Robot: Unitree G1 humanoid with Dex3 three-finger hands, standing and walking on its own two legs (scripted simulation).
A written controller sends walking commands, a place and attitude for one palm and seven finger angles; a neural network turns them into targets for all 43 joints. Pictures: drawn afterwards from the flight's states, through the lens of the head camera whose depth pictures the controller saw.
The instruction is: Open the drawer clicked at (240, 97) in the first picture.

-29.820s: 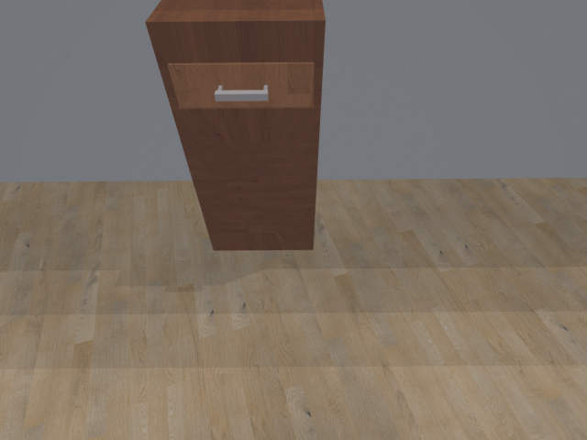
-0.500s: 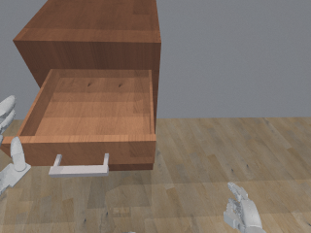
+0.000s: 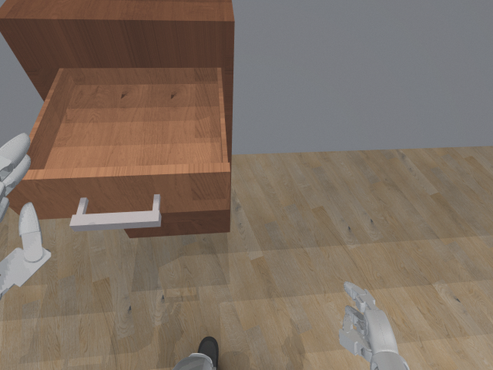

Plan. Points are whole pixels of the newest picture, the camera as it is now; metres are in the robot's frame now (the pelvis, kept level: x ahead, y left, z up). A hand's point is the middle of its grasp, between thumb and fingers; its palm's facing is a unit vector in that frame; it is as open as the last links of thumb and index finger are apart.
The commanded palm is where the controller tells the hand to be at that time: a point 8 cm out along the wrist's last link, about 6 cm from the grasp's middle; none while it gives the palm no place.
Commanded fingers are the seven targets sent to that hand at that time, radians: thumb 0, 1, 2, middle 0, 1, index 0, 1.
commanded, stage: step back with the hand held close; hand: left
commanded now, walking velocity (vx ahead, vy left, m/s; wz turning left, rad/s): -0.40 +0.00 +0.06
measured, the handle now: (119, 211) +0.36 +0.25 +0.00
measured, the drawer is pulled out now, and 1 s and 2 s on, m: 0.29 0.29 0.29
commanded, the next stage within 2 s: stop stepping back and stand still in 0.14 s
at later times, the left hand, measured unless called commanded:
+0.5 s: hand out of the picture +0.05 +0.18 +0.18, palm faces +0.31 -0.79 -0.53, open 7.4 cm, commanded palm -0.01 +0.24 +0.19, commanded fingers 0.00 0.90 0.90 -0.20 -0.30 -0.20 -0.30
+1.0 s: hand out of the picture -0.01 +0.21 +0.19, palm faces +0.51 -0.71 -0.49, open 7.4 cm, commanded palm -0.07 +0.24 +0.19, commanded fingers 0.00 0.90 0.90 -0.20 -0.30 -0.20 -0.30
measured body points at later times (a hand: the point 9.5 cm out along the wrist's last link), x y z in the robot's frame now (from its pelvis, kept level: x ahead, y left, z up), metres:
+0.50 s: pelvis -0.12 -0.05 +0.00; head -0.11 -0.05 +0.45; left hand +0.03 +0.22 +0.21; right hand +0.07 -0.26 -0.07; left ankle -0.06 +0.07 -0.73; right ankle -0.11 -0.13 -0.73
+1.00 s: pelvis -0.17 -0.06 +0.00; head -0.19 -0.07 +0.45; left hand -0.04 +0.24 +0.21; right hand +0.00 -0.27 -0.09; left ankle -0.20 +0.09 -0.73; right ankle -0.13 -0.12 -0.73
